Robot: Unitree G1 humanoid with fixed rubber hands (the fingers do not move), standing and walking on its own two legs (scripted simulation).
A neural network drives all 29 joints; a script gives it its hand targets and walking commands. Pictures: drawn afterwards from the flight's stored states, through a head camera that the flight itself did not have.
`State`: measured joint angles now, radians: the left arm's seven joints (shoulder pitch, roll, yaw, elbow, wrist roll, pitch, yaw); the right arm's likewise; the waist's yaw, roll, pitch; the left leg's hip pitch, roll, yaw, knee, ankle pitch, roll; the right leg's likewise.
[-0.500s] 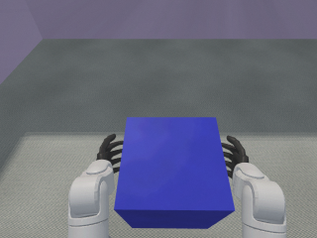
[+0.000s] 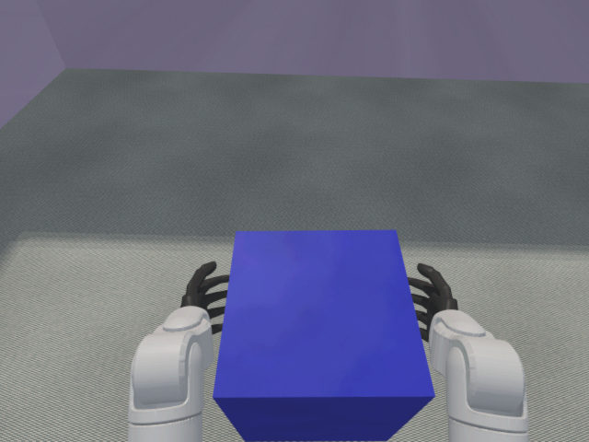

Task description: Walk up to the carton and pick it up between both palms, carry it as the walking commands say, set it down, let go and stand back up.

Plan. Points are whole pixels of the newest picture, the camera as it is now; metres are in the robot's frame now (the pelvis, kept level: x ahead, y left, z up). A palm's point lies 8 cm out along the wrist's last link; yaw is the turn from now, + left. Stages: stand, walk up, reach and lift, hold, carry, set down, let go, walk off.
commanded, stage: carry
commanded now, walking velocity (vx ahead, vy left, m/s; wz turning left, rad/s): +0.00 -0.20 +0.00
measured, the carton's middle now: (315, 342) +0.27 +0.01 +0.00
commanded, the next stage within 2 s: none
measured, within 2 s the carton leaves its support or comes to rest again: neither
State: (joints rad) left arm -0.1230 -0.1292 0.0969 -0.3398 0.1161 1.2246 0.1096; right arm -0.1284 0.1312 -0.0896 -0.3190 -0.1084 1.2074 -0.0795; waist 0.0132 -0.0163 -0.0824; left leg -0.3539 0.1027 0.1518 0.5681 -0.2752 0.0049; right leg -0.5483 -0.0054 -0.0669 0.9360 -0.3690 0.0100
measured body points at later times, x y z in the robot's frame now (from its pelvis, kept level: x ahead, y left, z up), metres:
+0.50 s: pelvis -0.07 -0.15 -0.01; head -0.06 -0.13 +0.44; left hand +0.22 +0.01 +0.06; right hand +0.21 -0.30 +0.07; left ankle -0.07 -0.06 -0.74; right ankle +0.00 -0.21 -0.73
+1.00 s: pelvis -0.13 -0.30 +0.00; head -0.11 -0.31 +0.45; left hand +0.16 -0.16 +0.07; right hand +0.14 -0.46 +0.06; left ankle -0.14 -0.19 -0.68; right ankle -0.08 -0.38 -0.73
